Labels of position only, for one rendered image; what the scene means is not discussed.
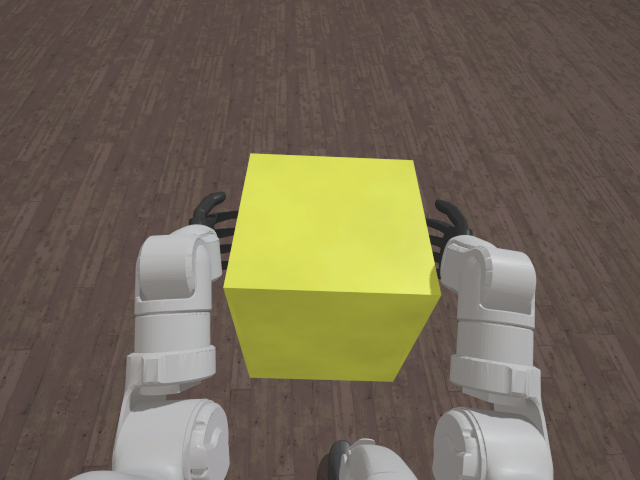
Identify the robot right forearm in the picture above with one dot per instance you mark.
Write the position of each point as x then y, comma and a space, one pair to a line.
496, 310

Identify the robot left forearm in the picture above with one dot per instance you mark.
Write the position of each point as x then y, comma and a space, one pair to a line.
172, 350

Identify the right robot upper arm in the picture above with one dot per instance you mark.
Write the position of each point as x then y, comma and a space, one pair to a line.
478, 444

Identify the carton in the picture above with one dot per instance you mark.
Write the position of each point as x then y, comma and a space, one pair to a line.
331, 274

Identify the left robot upper arm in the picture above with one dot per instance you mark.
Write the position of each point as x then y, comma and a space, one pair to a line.
170, 440

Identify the left robot hand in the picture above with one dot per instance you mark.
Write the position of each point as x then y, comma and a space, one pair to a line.
201, 217

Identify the right robot foot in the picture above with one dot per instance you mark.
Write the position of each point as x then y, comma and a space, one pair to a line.
338, 448

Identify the right robot shin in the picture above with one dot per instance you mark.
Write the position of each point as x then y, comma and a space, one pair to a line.
357, 443

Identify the right robot hand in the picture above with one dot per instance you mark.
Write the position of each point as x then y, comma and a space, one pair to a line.
459, 221

